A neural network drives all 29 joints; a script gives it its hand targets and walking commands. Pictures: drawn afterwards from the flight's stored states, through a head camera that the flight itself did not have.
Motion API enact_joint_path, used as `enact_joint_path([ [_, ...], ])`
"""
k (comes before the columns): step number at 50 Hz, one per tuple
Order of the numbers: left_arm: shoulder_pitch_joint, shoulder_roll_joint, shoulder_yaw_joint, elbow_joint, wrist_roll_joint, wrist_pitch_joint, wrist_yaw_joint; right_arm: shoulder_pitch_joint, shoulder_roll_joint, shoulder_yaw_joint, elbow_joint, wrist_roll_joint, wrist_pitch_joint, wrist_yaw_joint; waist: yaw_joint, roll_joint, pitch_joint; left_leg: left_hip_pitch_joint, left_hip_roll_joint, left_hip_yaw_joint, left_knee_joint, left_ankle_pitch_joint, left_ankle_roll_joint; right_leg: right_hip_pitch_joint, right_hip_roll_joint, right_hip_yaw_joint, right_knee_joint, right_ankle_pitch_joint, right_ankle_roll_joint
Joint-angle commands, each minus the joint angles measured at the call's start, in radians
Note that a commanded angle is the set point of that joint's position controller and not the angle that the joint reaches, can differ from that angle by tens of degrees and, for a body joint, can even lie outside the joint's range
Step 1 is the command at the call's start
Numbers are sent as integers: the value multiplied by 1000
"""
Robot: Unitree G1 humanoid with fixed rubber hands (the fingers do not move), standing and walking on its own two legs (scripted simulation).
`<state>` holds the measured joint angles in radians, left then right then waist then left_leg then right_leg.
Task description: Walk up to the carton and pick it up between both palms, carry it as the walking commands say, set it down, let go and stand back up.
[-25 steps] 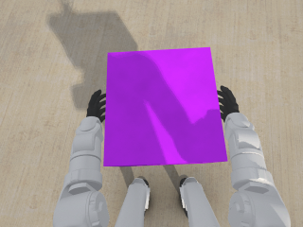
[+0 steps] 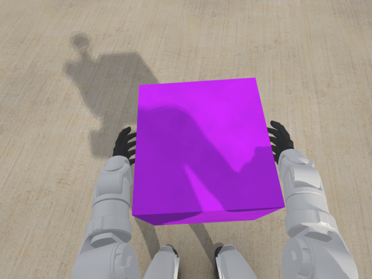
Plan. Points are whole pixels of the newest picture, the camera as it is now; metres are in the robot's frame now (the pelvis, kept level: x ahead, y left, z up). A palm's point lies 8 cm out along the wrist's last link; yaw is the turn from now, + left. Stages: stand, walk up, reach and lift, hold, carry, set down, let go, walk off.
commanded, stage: reach and lift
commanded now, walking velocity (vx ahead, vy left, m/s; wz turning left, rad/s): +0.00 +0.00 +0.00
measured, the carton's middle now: (200, 157) +0.40 -0.01 -0.10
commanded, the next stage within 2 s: hold in 2.00 s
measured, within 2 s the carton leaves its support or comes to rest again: neither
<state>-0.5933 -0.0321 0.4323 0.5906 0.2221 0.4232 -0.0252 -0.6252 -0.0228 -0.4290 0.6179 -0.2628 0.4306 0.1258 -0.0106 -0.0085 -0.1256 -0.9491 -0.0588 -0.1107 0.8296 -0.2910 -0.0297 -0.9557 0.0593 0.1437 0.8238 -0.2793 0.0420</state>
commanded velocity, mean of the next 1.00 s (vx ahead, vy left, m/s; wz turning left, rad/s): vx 0.00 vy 0.00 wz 0.00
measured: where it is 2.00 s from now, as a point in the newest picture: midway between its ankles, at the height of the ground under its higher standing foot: outside the picture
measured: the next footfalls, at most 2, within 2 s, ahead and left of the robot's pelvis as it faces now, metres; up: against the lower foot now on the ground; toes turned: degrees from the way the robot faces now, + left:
none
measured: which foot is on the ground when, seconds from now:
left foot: down 0.00-1.00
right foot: down 0.00-1.00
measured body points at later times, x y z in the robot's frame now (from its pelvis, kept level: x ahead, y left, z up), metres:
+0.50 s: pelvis +0.03 -0.01 +0.05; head +0.12 -0.01 +0.49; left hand +0.37 +0.20 +0.01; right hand +0.37 -0.18 +0.01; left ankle +0.05 +0.13 -0.69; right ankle +0.05 -0.14 -0.69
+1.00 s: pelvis +0.03 -0.01 +0.06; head +0.01 -0.02 +0.51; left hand +0.34 +0.19 +0.08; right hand +0.35 -0.19 +0.08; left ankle +0.05 +0.13 -0.69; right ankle +0.05 -0.14 -0.69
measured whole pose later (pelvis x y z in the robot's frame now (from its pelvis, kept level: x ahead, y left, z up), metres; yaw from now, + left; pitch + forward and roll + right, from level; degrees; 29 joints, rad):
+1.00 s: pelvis +0.03 -0.01 +0.06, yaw +0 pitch -1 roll +0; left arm -0.33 -0.03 0.31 0.38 0.23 0.66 -0.07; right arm -0.35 0.04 -0.29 0.38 -0.27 0.66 0.12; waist 0.02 0.01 -0.03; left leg -0.17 -0.02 -0.12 0.35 -0.16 -0.03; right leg -0.19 0.04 0.13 0.37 -0.16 0.01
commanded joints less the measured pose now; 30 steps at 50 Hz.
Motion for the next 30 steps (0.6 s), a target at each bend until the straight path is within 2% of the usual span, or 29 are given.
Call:
enact_joint_path([
  [1,-506,-1050,-553,-41,-168,-9,-294,-516,1010,560,-63,200,-24,272,29,32,-674,419,-40,104,-162,174,3,425,54,-123,-122,169,-48],
  [2,-471,-1013,-520,-21,-142,-6,-299,-459,999,520,-32,176,-17,267,24,22,-603,391,-37,98,-165,200,1,406,47,-122,-138,201,-47],
  [3,-449,-1015,-555,-52,-158,-10,-301,-441,1018,555,-73,189,-20,264,17,9,-635,430,-40,97,-175,243,1,455,46,-124,-146,248,-40],
  [4,-471,-1008,-567,-75,-161,-17,-306,-431,1023,564,-74,189,-19,261,23,21,-650,432,-43,101,-178,265,-1,468,42,-117,-161,273,-39],
  [5,-470,-1005,-587,-106,-181,-19,-312,-403,1030,587,-80,194,-17,254,10,-8,-656,461,-43,93,-186,290,2,507,41,-112,-172,320,-35],
  [6,-437,-997,-604,-106,-193,-16,-319,-395,1033,617,-115,210,-19,246,13,-15,-651,471,-45,95,-192,310,3,540,36,-110,-181,359,-29],
  [7,-422,-974,-586,-87,-175,-19,-324,-396,1041,619,-108,210,-19,240,29,-16,-616,447,-47,92,-201,290,11,547,29,-100,-190,364,-27],
  [9,-403,-967,-616,-109,-187,-28,-340,-376,1058,658,-152,211,-28,226,20,-58,-631,425,-54,98,-220,300,14,646,25,-84,-208,441,-21],
  [10,-417,-969,-616,-99,-186,-28,-348,-377,1048,654,-155,207,-29,222,13,-35,-609,429,-59,96,-230,273,19,639,19,-81,-217,410,-22],
  [11,-410,-968,-640,-127,-205,-32,-352,-387,1070,699,-190,229,-32,216,34,-55,-638,440,-56,92,-238,297,20,693,18,-73,-222,451,-19],
  [12,-398,-973,-643,-127,-205,-33,-352,-387,1067,713,-205,238,-36,209,36,-33,-640,436,-60,96,-243,306,16,719,11,-66,-224,494,-17],
  [13,-377,-959,-627,-109,-187,-31,-355,-359,1062,701,-200,221,-34,208,40,-41,-609,414,-66,93,-254,290,21,721,8,-64,-231,501,-13],
  [14,-382,-970,-656,-144,-206,-34,-356,-359,1083,735,-229,239,-35,209,37,-37,-660,466,-63,99,-267,321,19,768,15,-65,-238,515,-14],
  [15,-359,-977,-651,-118,-208,-29,-359,-347,1057,723,-217,225,-28,203,29,-54,-620,473,-61,88,-269,324,21,740,14,-65,-243,513,-12],
  [16,-375,-970,-660,-136,-210,-28,-361,-318,1072,722,-218,222,-26,199,13,-41,-613,474,-60,92,-279,316,19,763,11,-60,-259,525,-15],
  [17,-355,-976,-674,-138,-215,-24,-362,-326,1077,744,-240,236,-28,198,27,-26,-631,492,-58,91,-290,334,16,795,12,-59,-262,537,-17],
  [19,-325,-981,-682,-134,-217,-10,-368,-297,1040,728,-236,220,-15,197,1,-34,-586,538,-54,90,-314,331,17,771,24,-76,-286,497,-13],
  [20,-330,-971,-686,-155,-219,-6,-366,-264,1032,705,-228,211,-8,200,-8,-20,-568,548,-50,88,-316,371,9,770,23,-73,-298,520,-19],
  [21,-312,-992,-723,-191,-238,-2,-362,-245,1063,753,-258,226,-2,199,-6,-15,-620,608,-51,86,-330,407,7,822,28,-74,-304,556,-19],
  [22,-299,-966,-697,-174,-229,12,-356,-232,1040,725,-228,225,9,202,14,0,-546,608,-45,82,-342,390,6,792,29,-80,-316,511,-18],
  [23,-292,-991,-696,-160,-223,21,-353,-237,1016,701,-229,210,13,207,-11,18,-522,636,-43,79,-352,391,1,775,30,-81,-336,463,-25],
  [24,-274,-1009,-730,-204,-237,23,-343,-215,1028,720,-249,219,19,211,-10,21,-552,710,-35,75,-360,449,-4,780,43,-93,-346,474,-24],
  [25,-281,-1004,-737,-220,-239,32,-337,-217,1023,717,-256,226,24,214,2,54,-527,714,-30,77,-364,454,-12,778,44,-90,-352,461,-31],
  [26,-260,-1001,-737,-225,-234,39,-330,-217,1023,721,-266,224,31,215,3,39,-514,726,-28,71,-378,451,-12,791,47,-90,-364,458,-31],
  [28,-232,-1027,-759,-248,-238,58,-313,-207,1001,723,-297,229,40,224,-6,66,-497,803,-19,66,-399,490,-22,784,54,-96,-382,446,-38],
  [29,-240,-1016,-736,-237,-218,68,-305,-203,976,692,-281,217,46,225,-3,75,-445,787,-21,63,-405,457,-23,773,53,-96,-397,409,-43],
  [30,-193,-1011,-715,-214,-201,77,-299,-213,962,687,-274,209,54,227,7,60,-392,790,-14,59,-425,440,-23,766,55,-97,-408,377,-43],
])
